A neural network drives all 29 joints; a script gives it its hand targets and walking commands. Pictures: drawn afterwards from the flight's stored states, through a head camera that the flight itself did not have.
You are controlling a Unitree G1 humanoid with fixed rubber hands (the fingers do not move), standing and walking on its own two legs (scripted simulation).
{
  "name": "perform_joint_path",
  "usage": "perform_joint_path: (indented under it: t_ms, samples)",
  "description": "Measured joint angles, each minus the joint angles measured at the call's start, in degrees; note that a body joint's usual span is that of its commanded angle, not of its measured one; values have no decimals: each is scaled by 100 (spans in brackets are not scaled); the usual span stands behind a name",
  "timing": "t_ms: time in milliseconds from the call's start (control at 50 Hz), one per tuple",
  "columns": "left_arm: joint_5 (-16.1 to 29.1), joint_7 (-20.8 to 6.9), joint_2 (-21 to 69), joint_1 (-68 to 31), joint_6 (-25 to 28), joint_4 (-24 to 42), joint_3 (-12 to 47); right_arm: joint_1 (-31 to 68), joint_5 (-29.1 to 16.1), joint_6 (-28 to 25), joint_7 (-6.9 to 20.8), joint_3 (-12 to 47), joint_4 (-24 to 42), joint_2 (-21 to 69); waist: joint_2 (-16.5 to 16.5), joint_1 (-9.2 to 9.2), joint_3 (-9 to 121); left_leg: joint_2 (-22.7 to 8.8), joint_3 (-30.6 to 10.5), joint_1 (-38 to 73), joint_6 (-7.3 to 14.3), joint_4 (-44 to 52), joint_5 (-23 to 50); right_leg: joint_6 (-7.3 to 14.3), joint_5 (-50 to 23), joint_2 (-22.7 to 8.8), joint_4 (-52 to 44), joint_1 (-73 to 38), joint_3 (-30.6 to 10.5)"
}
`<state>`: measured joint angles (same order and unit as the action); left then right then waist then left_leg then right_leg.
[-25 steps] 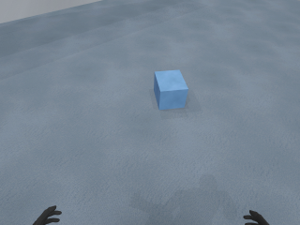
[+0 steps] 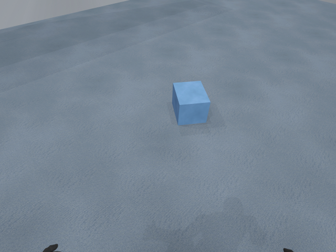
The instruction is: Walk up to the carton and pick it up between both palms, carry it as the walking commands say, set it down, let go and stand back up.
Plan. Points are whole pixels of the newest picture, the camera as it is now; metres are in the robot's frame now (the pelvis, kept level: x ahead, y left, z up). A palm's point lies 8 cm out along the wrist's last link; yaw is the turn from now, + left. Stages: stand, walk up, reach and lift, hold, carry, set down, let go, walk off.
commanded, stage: stand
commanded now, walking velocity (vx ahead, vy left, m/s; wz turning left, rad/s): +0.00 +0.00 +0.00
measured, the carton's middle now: (189, 102) +1.41 -0.17 -0.67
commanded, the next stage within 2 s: walk up in 0.98 s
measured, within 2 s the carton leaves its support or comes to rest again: neither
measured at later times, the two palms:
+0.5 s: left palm out of the picture +0.10 +0.31 -0.10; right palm out of the picture +0.11 -0.31 -0.10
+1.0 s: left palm out of the picture +0.11 +0.31 -0.10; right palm out of the picture +0.11 -0.31 -0.10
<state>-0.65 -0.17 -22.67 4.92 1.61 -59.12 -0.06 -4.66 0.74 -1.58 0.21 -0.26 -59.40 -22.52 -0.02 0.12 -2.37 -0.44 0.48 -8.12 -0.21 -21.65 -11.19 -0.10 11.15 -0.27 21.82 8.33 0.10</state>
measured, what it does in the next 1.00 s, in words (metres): stands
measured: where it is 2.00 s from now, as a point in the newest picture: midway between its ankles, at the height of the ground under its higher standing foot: outside the picture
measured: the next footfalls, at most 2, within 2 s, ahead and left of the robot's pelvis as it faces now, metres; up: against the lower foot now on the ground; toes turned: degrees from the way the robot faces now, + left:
right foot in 1.42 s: +0.07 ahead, -0.17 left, +0.00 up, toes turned -15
left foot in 1.78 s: +0.40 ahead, +0.00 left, +0.00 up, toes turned -11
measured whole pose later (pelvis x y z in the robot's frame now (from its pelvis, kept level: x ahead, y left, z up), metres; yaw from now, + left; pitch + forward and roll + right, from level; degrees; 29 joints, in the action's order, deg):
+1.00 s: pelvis +0.01 +0.00 +0.00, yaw +0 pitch -2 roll +0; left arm -0.6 0.1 -22.8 4.8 1.1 -60.8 -0.3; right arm -4.7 0.7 -1.1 0.0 -0.4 -61.0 -22.8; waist 0.0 0.1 -2.3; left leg -0.4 0.5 -6.3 -0.3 -18.7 -10.5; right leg -0.2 10.5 -0.3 18.9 6.5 0.1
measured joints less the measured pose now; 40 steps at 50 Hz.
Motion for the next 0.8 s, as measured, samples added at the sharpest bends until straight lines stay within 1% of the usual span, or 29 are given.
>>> perform_joint_path:
  t_ms: [300, 800]
  samples:
    - [0, 10, -6, 0, -20, -137, -6, -4, -1, 22, -8, -5, -135, -6, -1, 0, 0, 0, -4, 68, -3, 146, 67, -1, -66, 0, -147, -69, 5]
    - [5, 24, -16, -16, -41, -163, -23, 5, -4, 46, -21, -13, -161, -24, 2, 0, 1, -1, -4, 157, -5, 263, 73, -4, -73, 1, -265, -159, 5]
